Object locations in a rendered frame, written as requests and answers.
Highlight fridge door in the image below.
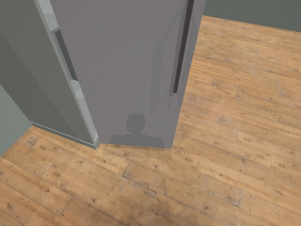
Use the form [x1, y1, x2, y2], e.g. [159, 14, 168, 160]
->
[49, 0, 206, 149]

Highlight handle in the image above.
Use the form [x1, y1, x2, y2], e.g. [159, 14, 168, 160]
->
[173, 0, 194, 93]

